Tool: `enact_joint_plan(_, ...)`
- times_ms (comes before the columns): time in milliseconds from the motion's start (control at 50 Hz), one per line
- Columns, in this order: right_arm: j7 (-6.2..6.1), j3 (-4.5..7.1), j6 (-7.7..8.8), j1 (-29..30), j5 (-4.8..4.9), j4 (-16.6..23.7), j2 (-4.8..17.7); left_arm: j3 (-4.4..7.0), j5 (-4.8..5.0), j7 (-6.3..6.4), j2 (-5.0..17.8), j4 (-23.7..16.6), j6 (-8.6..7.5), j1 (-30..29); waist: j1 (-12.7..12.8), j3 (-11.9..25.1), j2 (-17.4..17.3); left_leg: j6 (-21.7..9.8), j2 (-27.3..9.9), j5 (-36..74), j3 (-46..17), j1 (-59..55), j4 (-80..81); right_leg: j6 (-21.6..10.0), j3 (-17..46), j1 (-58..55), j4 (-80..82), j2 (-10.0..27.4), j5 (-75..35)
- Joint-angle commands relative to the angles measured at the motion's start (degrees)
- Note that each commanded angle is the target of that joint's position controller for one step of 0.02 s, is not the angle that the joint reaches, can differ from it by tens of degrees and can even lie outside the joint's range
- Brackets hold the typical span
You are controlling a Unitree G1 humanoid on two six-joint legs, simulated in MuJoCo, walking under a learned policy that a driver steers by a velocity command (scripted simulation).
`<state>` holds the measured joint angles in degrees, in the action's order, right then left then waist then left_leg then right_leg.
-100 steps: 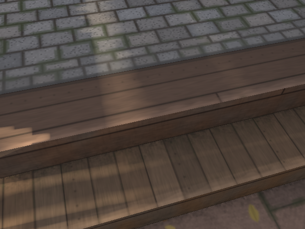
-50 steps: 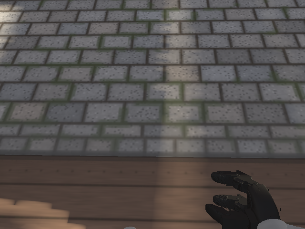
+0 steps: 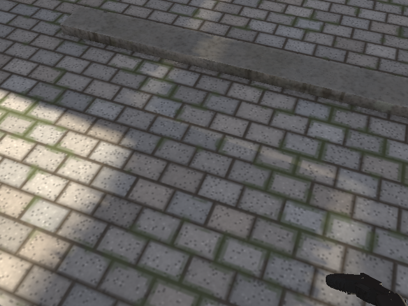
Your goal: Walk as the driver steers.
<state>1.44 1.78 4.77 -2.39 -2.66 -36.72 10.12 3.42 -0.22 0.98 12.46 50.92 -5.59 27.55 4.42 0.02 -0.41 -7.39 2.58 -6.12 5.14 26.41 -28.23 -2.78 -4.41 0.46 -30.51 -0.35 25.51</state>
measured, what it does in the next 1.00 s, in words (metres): walks ahead, turning right: right foot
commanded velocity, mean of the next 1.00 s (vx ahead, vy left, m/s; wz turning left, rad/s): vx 0.50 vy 0.00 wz -0.34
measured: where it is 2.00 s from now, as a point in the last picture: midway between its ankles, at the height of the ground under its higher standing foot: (319, 171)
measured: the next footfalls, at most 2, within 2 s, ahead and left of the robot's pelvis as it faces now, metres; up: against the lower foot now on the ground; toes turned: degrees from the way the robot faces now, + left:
right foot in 0.52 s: +0.45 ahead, -0.13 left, +0.00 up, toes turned -10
left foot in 1.06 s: +0.79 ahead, -0.05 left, +0.00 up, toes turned -28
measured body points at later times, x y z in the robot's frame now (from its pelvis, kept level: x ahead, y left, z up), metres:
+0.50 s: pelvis +0.29 -0.03 +0.00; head +0.32 -0.04 +0.45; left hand +0.52 +0.16 -0.09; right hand +0.25 -0.29 -0.14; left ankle +0.10 +0.07 -0.72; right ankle +0.41 -0.12 -0.72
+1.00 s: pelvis +0.56 -0.09 +0.01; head +0.59 -0.11 +0.46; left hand +0.64 +0.19 -0.10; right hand +0.70 -0.37 -0.07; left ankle +0.75 -0.02 -0.70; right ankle +0.42 -0.12 -0.72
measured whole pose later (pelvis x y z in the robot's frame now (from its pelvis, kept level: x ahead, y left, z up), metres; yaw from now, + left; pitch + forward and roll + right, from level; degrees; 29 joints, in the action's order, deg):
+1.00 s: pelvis +0.56 -0.09 +0.01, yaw -23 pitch +3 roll +0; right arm 1.2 0.0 2.2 -2.5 -1.9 -37.8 14.0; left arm 4.1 -0.7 0.2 15.8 44.8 -2.2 27.0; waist 6.2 -0.3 -1.6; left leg 1.6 -1.7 -4.5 -2.4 34.3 -35.6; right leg -6.5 11.4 1.7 -20.7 -8.7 20.4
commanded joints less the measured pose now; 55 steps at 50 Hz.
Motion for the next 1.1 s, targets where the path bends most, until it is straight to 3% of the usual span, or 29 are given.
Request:
enact_joint_plan(20, -1.17, 4.67, 0.76, -21.27, -0.86, -1.26, 14.24, 0.23, 2.06, 0.17, 2.4, -8.74, -0.12, 3.26, -8.24, 22.8, -14.79, -14.41, -28.03, 2.93, -45.72, -47.15, 6.53, -1.14, 4.06, 34.29, -46.8, -3.16, 4.63)
enact_joint_plan(40, -1.05, 4.31, 0.2, -18.58, 0.48, -0.07, 10.24, 1.08, 0.42, 0.14, 6.0, -9.06, 0.02, -2.43, -8.78, 16.09, -2.75, -12.68, -24.24, 0.89, -39.48, -40.96, 9.14, -1.15, 8.01, 40.37, -48.23, 0.38, -1.56)
enact_joint_plan(60, -0.92, 3.36, 0.56, -15.53, 1.12, -0.44, 7.73, 0.9, 0.14, -0.3, 5.39, -10.62, -0.23, -7.58, -8.02, 9.91, -0.25, -11.25, -21.78, 4.35, -31.71, -33.38, 10.41, -0.79, 8.59, 40.29, -46.45, 1.5, -5.92)
enact_joint_plan(80, -0.68, 2.84, 1.01, -15.1, 1.07, -1.6, 6.48, 0.65, -0.16, -0.65, 4.75, -10.83, -0.13, -8.41, -5.97, 6.28, 1.55, -9.14, -19.15, 8.47, -26.5, -27.42, 12.31, -0.27, 8.3, 38.67, -43.22, 3.0, -7.26)
enact_joint_plan(120, -1.2, 2.15, 1.75, -15.3, 1.41, -2.76, 5.5, 0.32, -1.58, -1.6, 4.09, -10.55, 1.49, -6.87, -3.42, 4.02, 0.0, -6.4, -15.64, 10.91, -20.18, -20.56, 15.32, 1.17, 7.58, 34.86, -38.34, 4.83, -7.61)
enact_joint_plan(160, -1.29, 2.13, 2.43, -17.43, 1.79, -4.08, 6.35, 0.17, -2.43, -2.38, 3.55, -10.54, 2.53, -6.94, -2.84, 2.54, -2.0, -5.92, -14.06, 12.58, -17.34, -18.97, 17.25, 2.13, 6.15, 35.68, -35.43, 5.09, -8.35)
enact_joint_plan(240, -0.98, 2.4, 2.32, -20.11, 1.62, -5.95, 8.51, -0.45, -1.87, -3.16, 2.76, -12.54, 3.21, -15.03, -3.99, -2.23, -3.01, -4.38, -12.2, 13.1, -10.34, -17.48, 20.84, 2.87, 4.91, 39.77, -25.65, 6.69, -17.8)
enact_joint_plan(340, -1.07, 2.47, 2.35, -23.07, 1.64, -7.68, 9.78, -1.11, -0.98, -3.46, 2.3, -15.22, 3.19, -24.72, -7.16, -3.76, -2.93, -1.94, -13.03, 17.88, -4.17, -22.39, 21.47, 0.84, 2.43, 38.03, -12.44, 4.93, -26.27)
enact_joint_plan(420, -2.09, 2.38, 1.73, -24.11, 1.39, -9.43, 10.74, -0.93, -1.09, -3.77, 2.64, -17.18, 2.97, -27.76, -7.38, -4.29, -2.86, -0.32, -14.92, 27.47, -0.44, -30.16, 17.03, -2.58, -0.45, 36.16, -5.83, 2.8, -22.76)
enact_joint_plan(460, -2.67, 2.59, 1.28, -23.35, 1.18, -9.77, 12.37, -0.26, -1.57, -3.41, 3.79, -16.82, 3.14, -24.25, -5.48, -1.71, -5.04, 0.87, -15.25, 45.55, 1.6, -32.89, 8.89, -4.9, -3.1, 30.54, -4.41, -1.1, -16.96)
enact_joint_plan(480, -2.95, 2.86, 0.74, -23.0, 1.01, -9.87, 13.45, 0.39, -1.85, -3.14, 4.91, -15.82, 3.13, -19.5, -3.42, 1.13, -5.47, 1.29, -15.16, 51.78, 2.72, -33.76, 1.12, -6.17, -4.05, 25.7, -3.15, -3.45, -14.33)
enact_joint_plan(500, -3.25, 3.04, 0.14, -22.53, 1.1, -9.66, 14.25, 1.28, -2.46, -2.87, 6.29, -13.68, 2.77, -11.26, 0.4, 5.51, -4.2, 2.43, -14.24, 49.43, 4.41, -30.33, -10.63, -7.71, -3.45, 15.32, 0.57, -5.11, -15.74)
enact_joint_plan(520, -3.42, 2.7, 0.08, -21.98, 1.22, -7.89, 13.5, 2.7, -3.38, -2.31, 10.09, -11.69, 2.5, -2.12, 4.02, 11.66, -1.01, 3.3, -12.69, 33.17, 4.94, -18.43, -26.26, -10.36, 5.96, 0.05, 0.31, 1.64, -13.5)
enact_joint_plan(540, -2.41, 1.37, 0.26, -25.51, 2.35, -4.03, 7.68, 4.57, -3.08, -1.81, 17.44, -12.31, 2.55, -2.25, 0.09, 17.53, 14.69, 6.3, -1.02, -14.7, 4.4, 5.96, -49.93, -20.01, 36.41, -17.49, 3.66, 18.85, -16.65)
enact_joint_plan(560, -2.05, 1.97, 0.65, -21.02, 1.06, -3.11, 10.58, 4.5, -0.16, -1.88, 15.5, -12.84, 3.36, -2.02, 2.0, 21.08, 9.38, 6.5, 0.52, -21.13, -6.97, 13.77, -56.95, -21.5, 49.14, -19.7, 11.33, 19.63, -19.32)
enact_joint_plan(580, -1.71, 1.67, 1.11, -16.42, 1.43, -1.41, 10.26, 3.99, -0.1, -1.42, 13.78, -12.49, 3.62, -5.21, 0.48, 12.09, 4.98, 6.46, -3.12, -15.46, -8.76, 17.64, -55.87, -19.65, 38.94, -13.01, 11.78, 18.24, -21.18)
enact_joint_plan(600, -1.63, 1.18, 1.65, -14.8, 1.36, -1.0, 9.68, 3.2, -0.09, -1.3, 11.08, -12.12, 3.64, -7.03, -1.23, 6.94, 0.3, 6.65, -5.18, -12.24, -7.95, 15.91, -51.01, -17.4, 32.89, -4.89, 12.8, 16.08, -26.13)
enact_joint_plan(620, -1.56, 1.13, 1.22, -14.32, 0.92, -0.87, 9.38, 2.67, -0.05, -1.27, 9.63, -11.89, 3.43, -8.46, -3.39, 3.58, -1.29, 7.17, -6.59, -12.14, -7.98, 13.35, -46.92, -15.42, 28.48, 1.6, 13.77, 13.08, -29.63)
enact_joint_plan(660, -1.3, 0.9, -1.28, -16.55, -0.34, -1.22, 8.93, 1.95, 0.23, -1.38, 8.17, -11.78, 2.82, -10.06, -6.29, 2.45, 0.21, 8.45, -7.89, -13.28, -7.73, 7.97, -41.72, -13.85, 23.13, 9.44, 15.86, 9.72, -32.91)
enact_joint_plan(720, -0.96, 0.45, -3.0, -14.49, -0.54, -0.77, 7.89, 2.3, -0.09, -1.46, 10.11, -10.89, 1.97, -7.96, -6.25, 1.63, 1.59, 9.74, -7.98, -10.46, -6.23, 8.5, -35.53, -13.66, 20.66, 13.12, 17.83, 7.3, -33.07)
enact_joint_plan(780, -0.97, 0.24, -3.04, -6.63, -0.38, 1.28, 7.94, 2.46, 0.13, -1.36, 10.75, -9.91, 2.11, -4.95, -3.91, -0.68, 2.67, 10.73, -8.11, -2.46, -6.07, 12.12, -26.18, -11.88, 20.71, 12.26, 19.04, 5.77, -29.42)
enact_joint_plan(840, -0.84, 0.01, -2.84, -0.8, 0.0, 2.3, 7.93, 2.7, 0.37, -1.3, 11.29, -9.14, 2.2, -1.71, -1.17, -0.53, 3.58, 10.84, -6.97, 3.77, -6.33, 13.57, -18.54, -10.08, 21.62, 7.67, 17.27, 5.28, -30.53)
enact_joint_plan(920, -0.41, -0.44, -1.99, 5.83, 0.74, 3.88, 8.09, 3.03, -0.29, -0.84, 12.14, -8.48, 2.62, 1.8, 1.72, -1.22, 3.91, 10.1, -4.88, 4.42, -6.37, 14.09, -11.25, -9.85, 24.32, 1.65, 13.28, 6.07, -35.37)
enact_joint_plan(960, -0.22, -0.49, -1.38, 6.8, 0.97, 4.53, 8.58, 3.06, -0.64, -0.51, 12.45, -8.6, 2.92, 1.76, 1.6, -1.3, 4.48, 9.16, -3.51, 2.43, -6.59, 11.69, -8.14, -9.69, 26.23, 0.27, 10.9, 6.87, -38.33)
enact_joint_plan(1020, -0.76, 0.41, -0.65, -2.05, 1.04, 2.36, 10.75, 3.13, -0.73, -0.52, 13.54, -9.82, 2.76, -2.97, -3.38, 0.9, 5.36, 6.7, -0.22, -3.5, -5.99, -5.34, -1.58, -6.82, 27.41, 4.99, 4.43, 5.81, -44.98)
enact_joint_plan(1040, -1.42, 1.14, 0.02, -9.15, 0.75, 0.52, 12.26, 2.96, -0.29, -0.94, 13.33, -9.83, 2.38, -4.21, -7.21, 4.38, 3.09, 5.19, -0.8, -2.01, -6.6, -16.11, 1.9, -5.33, 25.15, 7.89, -4.1, 2.8, -46.18)
enact_joint_plan(1060, -2.39, 2.26, 0.66, -17.97, -0.17, -0.2, 16.23, 2.05, 0.37, -1.43, 10.23, -11.11, 1.77, -4.11, -10.65, 12.1, -2.19, 2.11, -11.64, -10.64, -16.91, -29.88, 3.49, -3.55, 21.15, 14.28, -18.15, -0.39, -35.14)
enact_joint_plan(1080, -2.97, 3.47, -0.05, -20.56, -1.11, 0.24, 21.53, 1.1, 1.83, -1.28, 5.79, -12.88, 1.8, 1.2, -8.47, 19.02, -15.01, -4.12, -27.13, -16.47, -42.28, -43.78, 8.37, -1.33, 12.96, 31.02, -34.36, -9.44, 1.68)
enact_joint_plan(1100, -2.74, 3.47, -0.82, -18.5, -0.02, 0.05, 18.58, 1.44, -0.43, -0.8, 10.28, -11.98, 2.44, 1.66, -6.83, 16.63, -11.62, -5.97, -28.42, -21.26, -50.84, -39.72, 10.43, -1.67, 11.63, 37.5, -41.04, -5.26, 5.08)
